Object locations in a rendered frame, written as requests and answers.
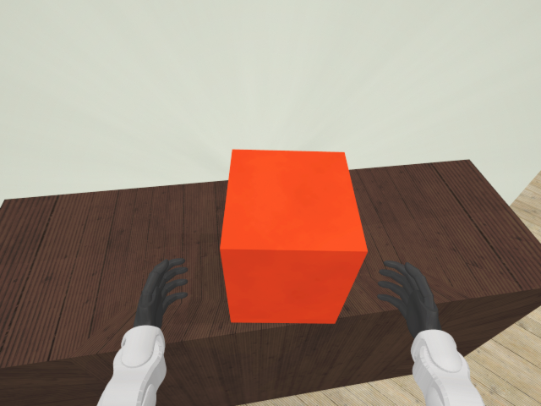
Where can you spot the robot right hand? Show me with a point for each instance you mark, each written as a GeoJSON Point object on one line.
{"type": "Point", "coordinates": [417, 300]}

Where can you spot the robot right forearm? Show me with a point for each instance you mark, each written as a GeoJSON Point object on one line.
{"type": "Point", "coordinates": [441, 372]}

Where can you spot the carton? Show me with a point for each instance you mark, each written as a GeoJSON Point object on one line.
{"type": "Point", "coordinates": [292, 241]}

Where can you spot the robot left hand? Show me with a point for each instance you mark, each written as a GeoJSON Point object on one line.
{"type": "Point", "coordinates": [154, 301]}

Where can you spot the pedestal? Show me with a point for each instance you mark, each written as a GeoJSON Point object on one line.
{"type": "Point", "coordinates": [73, 267]}

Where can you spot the robot left forearm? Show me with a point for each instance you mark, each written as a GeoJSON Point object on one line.
{"type": "Point", "coordinates": [139, 368]}

